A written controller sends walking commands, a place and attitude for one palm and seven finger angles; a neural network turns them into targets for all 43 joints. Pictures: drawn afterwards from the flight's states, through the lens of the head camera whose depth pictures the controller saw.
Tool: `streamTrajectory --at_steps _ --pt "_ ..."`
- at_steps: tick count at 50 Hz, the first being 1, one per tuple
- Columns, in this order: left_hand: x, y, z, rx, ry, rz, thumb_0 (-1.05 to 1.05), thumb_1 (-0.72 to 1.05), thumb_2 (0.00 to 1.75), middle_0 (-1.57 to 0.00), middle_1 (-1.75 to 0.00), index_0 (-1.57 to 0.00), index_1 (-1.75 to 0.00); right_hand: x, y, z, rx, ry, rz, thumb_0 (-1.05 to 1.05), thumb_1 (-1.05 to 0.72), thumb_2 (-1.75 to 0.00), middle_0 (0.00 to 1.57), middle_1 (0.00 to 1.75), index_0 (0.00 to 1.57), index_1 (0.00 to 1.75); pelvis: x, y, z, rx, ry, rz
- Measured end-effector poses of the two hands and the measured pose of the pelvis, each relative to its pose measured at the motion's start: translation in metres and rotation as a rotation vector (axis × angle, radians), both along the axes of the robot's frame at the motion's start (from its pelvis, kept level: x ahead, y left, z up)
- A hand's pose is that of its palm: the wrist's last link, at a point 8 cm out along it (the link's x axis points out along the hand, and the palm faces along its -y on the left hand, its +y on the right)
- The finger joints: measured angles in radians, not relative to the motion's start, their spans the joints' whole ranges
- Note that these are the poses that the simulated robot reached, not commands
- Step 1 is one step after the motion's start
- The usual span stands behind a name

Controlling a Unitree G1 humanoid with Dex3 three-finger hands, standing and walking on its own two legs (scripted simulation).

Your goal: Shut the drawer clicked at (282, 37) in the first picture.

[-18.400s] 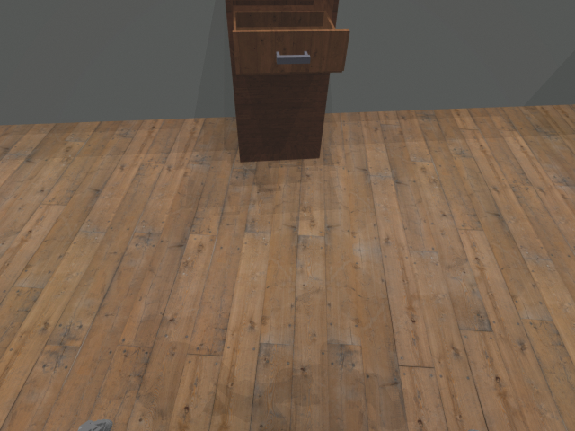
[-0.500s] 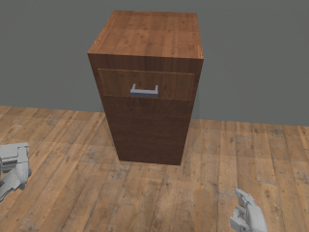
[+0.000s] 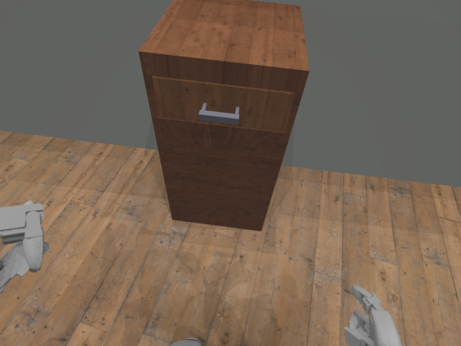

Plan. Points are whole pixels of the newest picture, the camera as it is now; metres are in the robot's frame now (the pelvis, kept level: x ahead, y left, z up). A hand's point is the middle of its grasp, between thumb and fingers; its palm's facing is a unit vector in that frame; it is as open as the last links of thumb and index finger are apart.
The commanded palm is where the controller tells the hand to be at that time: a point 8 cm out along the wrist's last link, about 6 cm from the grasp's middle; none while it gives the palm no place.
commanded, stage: step back with the hand held close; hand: left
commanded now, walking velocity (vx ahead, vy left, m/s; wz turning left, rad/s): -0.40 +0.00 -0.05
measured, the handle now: (220, 112) +0.72 +0.05 -0.04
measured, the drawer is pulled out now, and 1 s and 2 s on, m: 0.00 0.00 0.00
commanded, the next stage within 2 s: stop stepping back and stand still in 0.34 s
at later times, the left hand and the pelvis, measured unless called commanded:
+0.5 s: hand (35, 330) +0.12 +0.19 +0.19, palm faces +0.17 -0.85 -0.50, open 3.2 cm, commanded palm +0.06 +0.25 +0.19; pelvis -0.10 -0.01 +0.00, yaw -5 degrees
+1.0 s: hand out of the picture +0.07 +0.26 +0.20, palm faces +0.31 -0.85 -0.43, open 3.2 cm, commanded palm +0.04 +0.30 +0.19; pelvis -0.13 +0.04 +0.01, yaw -7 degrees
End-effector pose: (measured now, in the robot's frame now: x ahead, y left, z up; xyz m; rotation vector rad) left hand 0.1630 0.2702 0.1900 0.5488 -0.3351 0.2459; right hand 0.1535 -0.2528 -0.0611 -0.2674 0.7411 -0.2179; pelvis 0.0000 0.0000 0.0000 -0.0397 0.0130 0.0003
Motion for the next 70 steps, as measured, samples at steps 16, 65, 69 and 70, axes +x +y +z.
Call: streamTrajectory --at_steps 16,65,69,70 --pt "-0.041 0.004 0.003 -0.035 -0.011 0.012 0.01 0.89 0.9 -1.41 -1.6 -1.4 -1.6 -0.029 0.03 0.005 0.035 -0.025 0.087 0.01 -0.9 -0.89 0.2 0.3 0.21 0.3 -0.047 -0.004 0.007 -0.005 0.093 -0.074" --pt "-0.124 0.027 0.01 0.033 0.076 -0.08 0.01 0.89 0.89 -1.41 -1.6 -1.4 -1.6 -0.166 0.072 0.003 0.087 -0.053 -0.009 0.01 -0.9 -0.89 0.2 0.3 0.21 0.3 -0.138 0.041 0.008 0.033 -0.02 -0.104" --pt "-0.122 0.032 0.008 0.037 0.078 -0.017 0.01 0.89 0.89 -1.41 -1.6 -1.4 -1.6 -0.169 0.053 -0.012 0.072 0.012 -0.032 0.01 -0.9 -0.89 0.2 0.3 0.21 0.3 -0.135 0.038 0.005 0.021 -0.023 -0.096" --pt "-0.121 0.035 0.006 0.021 0.075 0.003 0.01 0.89 0.89 -1.41 -1.6 -1.41 -1.6 -0.17 0.049 -0.014 0.067 0.028 -0.041 0.01 -0.9 -0.89 0.2 0.3 0.21 0.3 -0.132 0.038 0.006 0.021 -0.025 -0.093"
